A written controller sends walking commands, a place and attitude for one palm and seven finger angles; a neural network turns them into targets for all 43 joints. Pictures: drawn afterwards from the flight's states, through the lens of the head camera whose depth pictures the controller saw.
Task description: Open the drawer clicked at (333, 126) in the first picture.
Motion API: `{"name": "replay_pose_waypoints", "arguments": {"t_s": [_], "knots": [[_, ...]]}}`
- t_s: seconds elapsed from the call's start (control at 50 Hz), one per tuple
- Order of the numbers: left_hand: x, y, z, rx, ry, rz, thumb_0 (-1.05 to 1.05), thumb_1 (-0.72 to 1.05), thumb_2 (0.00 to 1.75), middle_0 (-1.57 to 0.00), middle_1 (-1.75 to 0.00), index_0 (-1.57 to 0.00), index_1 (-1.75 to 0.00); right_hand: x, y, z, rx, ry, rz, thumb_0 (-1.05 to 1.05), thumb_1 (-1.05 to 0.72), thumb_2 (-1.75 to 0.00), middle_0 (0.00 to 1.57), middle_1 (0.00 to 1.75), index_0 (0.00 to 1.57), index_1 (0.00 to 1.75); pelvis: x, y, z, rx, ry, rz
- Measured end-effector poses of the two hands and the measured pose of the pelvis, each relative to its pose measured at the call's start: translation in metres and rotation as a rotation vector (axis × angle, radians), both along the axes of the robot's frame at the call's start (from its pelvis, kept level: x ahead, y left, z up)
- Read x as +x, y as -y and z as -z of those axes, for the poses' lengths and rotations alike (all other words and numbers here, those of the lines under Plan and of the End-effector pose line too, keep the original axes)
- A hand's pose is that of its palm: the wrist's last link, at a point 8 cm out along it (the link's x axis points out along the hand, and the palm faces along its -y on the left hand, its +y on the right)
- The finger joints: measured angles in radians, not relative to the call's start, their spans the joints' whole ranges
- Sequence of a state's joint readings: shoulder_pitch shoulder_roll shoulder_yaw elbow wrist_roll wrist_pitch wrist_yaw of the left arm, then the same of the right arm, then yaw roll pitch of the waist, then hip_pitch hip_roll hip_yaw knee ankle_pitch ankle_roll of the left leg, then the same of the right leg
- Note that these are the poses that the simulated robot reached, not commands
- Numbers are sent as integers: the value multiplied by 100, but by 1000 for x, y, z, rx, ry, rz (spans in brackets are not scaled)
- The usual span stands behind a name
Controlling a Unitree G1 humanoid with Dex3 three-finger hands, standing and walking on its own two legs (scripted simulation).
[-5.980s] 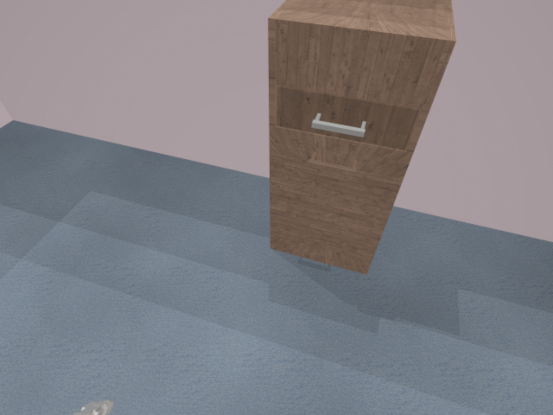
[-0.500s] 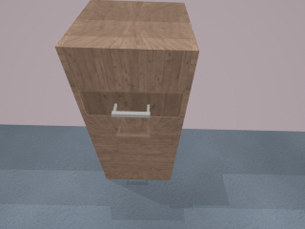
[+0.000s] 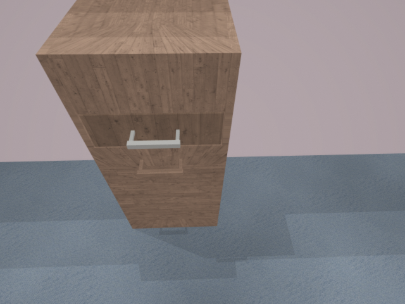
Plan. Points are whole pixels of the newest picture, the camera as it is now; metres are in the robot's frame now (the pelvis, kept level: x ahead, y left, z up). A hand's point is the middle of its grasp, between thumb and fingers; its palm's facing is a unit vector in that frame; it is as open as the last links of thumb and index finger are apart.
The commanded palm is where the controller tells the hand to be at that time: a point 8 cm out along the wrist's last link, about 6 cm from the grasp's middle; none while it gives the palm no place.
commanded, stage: shuffle to correct the standing spot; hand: left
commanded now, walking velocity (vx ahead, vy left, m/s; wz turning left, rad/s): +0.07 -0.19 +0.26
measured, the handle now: (154, 139) +0.53 +0.16 -0.04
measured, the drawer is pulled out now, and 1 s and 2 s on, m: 0.00 0.00 0.00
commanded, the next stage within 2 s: come to a stop and stand still in 0.04 s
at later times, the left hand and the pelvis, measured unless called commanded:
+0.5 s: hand out of the picture +0.00 +0.09 -0.18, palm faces +0.14 -0.98 -0.14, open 7.4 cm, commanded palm none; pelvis +0.03 -0.05 +0.00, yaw +4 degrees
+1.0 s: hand out of the picture +0.04 +0.15 -0.17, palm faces +0.09 -0.97 -0.21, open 7.4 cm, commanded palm none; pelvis +0.00 -0.03 +0.00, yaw +4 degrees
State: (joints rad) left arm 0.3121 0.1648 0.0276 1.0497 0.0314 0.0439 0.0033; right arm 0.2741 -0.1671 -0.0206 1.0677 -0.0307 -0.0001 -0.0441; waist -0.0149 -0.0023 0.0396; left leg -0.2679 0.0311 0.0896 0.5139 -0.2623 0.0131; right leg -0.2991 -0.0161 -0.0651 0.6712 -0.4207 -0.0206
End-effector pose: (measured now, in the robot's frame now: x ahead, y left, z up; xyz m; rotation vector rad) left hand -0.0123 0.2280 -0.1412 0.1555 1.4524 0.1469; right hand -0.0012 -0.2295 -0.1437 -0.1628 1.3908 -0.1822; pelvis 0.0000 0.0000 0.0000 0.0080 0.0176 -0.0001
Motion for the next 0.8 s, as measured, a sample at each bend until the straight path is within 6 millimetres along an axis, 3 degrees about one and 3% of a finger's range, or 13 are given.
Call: {"name": "replay_pose_waypoints", "arguments": {"t_s": [0.06,0.14,0.28,0.38,0.48,0.58,0.68,0.8], "knots": [[4,14,1,20,38,-11,0,91,90,-20,-30,-19,-30,-5,19,8,7,-27,3,0,-91,-89,20,30,20,29,2,16,6,3,4,-12],[5,36,-1,13,71,-62,0,91,90,-20,-30,-19,-30,5,36,3,8,-56,-29,0,-91,-89,20,30,20,29,10,32,1,-7,0,-57],[0,77,6,-54,52,-101,0,90,90,-20,-30,-19,-30,50,43,-7,8,13,-84,0,-91,-90,20,30,19,29,22,48,-2,-19,-12,-77],[-6,90,15,-89,10,-130,0,91,90,-20,-30,-20,-30,79,43,-6,-15,68,-99,1,-95,-89,20,30,19,29,31,49,2,-19,8,-72],[-2,88,11,-66,15,-139,0,91,90,-20,-30,-20,-30,96,39,-8,-7,118,-119,0,-94,-89,20,30,19,29,32,50,0,-3,18,-64],[5,72,2,-10,51,-118,0,91,90,-20,-30,-20,-30,99,35,-3,22,148,-117,0,-94,-89,20,30,20,29,25,49,-1,5,23,-60],[10,55,-6,48,95,-67,0,91,90,-20,-30,-20,-30,89,38,-1,43,171,-119,-1,-94,-89,20,30,20,29,16,50,-1,6,24,-72],[21,34,-7,92,171,-59,0,91,90,-20,-30,-20,-30,63,42,5,36,134,-114,0,-93,-89,20,30,20,29,10,47,5,-14,36,-90]]}}
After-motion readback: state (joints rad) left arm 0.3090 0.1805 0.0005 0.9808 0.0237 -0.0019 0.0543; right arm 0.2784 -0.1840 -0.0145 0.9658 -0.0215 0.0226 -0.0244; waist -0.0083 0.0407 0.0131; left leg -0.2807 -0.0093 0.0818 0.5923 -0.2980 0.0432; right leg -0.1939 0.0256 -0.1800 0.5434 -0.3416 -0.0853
